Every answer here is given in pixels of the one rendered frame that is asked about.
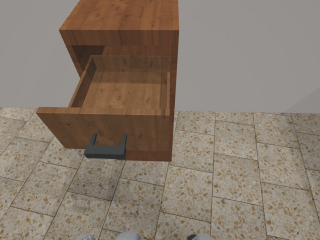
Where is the handle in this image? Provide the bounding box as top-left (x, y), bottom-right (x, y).
top-left (84, 133), bottom-right (127, 160)

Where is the drawer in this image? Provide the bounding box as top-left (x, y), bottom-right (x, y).
top-left (36, 55), bottom-right (171, 152)

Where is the cabinet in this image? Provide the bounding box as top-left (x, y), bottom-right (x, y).
top-left (59, 0), bottom-right (179, 162)

